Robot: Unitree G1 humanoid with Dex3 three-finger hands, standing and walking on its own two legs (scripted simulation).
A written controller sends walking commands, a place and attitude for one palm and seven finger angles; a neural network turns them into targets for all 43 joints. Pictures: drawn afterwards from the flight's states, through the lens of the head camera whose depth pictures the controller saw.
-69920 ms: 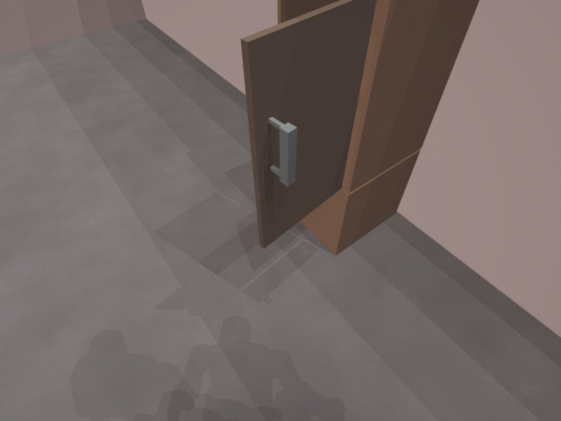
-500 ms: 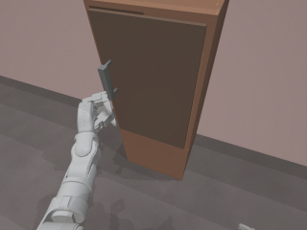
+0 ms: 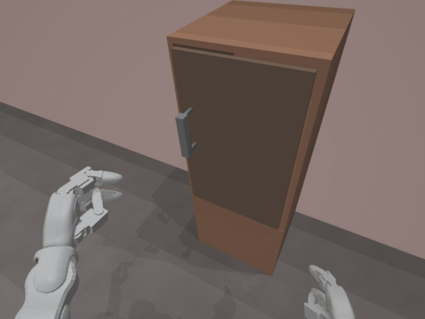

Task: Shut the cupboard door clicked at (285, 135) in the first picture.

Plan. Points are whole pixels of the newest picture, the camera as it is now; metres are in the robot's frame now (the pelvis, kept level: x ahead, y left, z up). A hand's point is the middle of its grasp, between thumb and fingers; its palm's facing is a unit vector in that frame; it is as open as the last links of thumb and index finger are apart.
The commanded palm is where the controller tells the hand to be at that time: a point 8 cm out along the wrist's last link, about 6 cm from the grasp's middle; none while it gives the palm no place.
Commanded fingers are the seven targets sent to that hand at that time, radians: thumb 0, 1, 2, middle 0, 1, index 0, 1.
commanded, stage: draw the hand back to the body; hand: left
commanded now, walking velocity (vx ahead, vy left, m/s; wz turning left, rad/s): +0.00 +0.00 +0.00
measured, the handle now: (188, 132) +0.62 +0.14 +0.01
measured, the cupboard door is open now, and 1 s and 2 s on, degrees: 0 0 0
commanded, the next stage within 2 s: step back with the hand held close in 0.60 s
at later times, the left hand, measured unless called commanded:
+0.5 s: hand (55, 233) +0.19 +0.26 +0.15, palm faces +0.48 -0.80 -0.37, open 7.3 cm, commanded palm +0.14 +0.30 +0.17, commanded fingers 0.00 0.90 0.90 -0.20 -0.30 -0.20 -0.30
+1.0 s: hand (58, 227) +0.20 +0.25 +0.15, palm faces +0.38 -0.79 -0.49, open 7.4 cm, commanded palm +0.14 +0.30 +0.17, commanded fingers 0.00 0.90 0.90 -0.20 -0.30 -0.20 -0.30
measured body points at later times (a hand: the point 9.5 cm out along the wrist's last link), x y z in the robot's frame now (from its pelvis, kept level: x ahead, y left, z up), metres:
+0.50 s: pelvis +0.00 -0.01 +0.00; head -0.02 -0.04 +0.45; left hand +0.16 +0.30 +0.17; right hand +0.19 -0.22 -0.09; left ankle +0.01 +0.10 -0.74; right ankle -0.02 -0.12 -0.74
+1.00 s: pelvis +0.00 +0.00 +0.00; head +0.01 -0.02 +0.44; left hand +0.17 +0.29 +0.18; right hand +0.18 -0.25 -0.10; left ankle +0.01 +0.10 -0.74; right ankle -0.02 -0.12 -0.74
